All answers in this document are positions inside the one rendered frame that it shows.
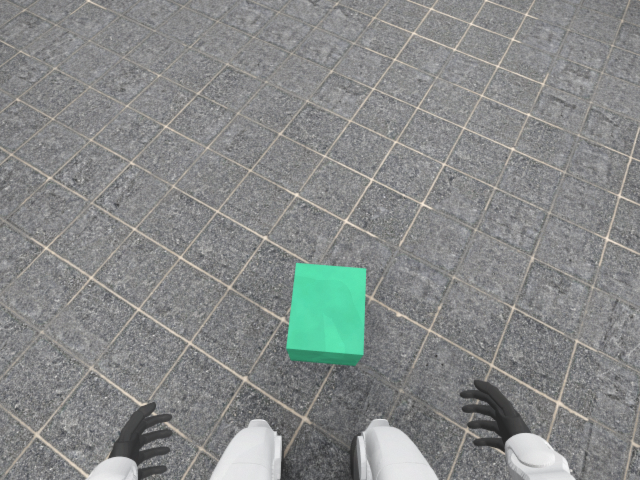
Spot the robot left shin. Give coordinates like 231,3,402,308
248,419,274,432

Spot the left robot hand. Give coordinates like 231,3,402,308
108,402,173,480

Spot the left robot thigh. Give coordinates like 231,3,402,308
209,427,282,480

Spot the carton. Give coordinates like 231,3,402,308
286,263,366,366

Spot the right robot hand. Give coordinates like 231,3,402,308
460,380,532,453

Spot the robot left forearm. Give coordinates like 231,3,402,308
85,457,138,480

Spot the robot right forearm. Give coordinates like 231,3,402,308
505,433,576,480

